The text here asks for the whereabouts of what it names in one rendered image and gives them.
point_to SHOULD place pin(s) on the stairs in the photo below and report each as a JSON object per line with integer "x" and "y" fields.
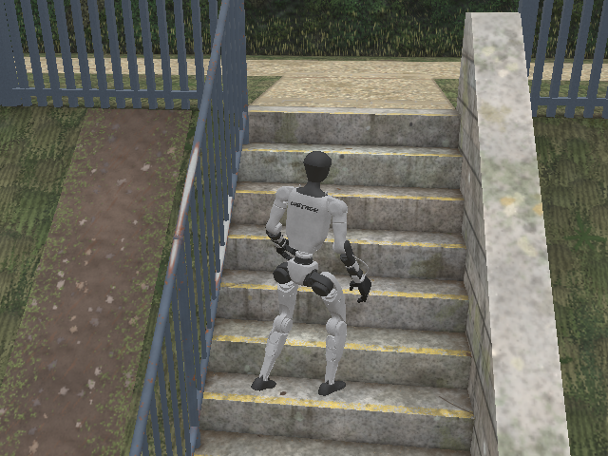
{"x": 406, "y": 360}

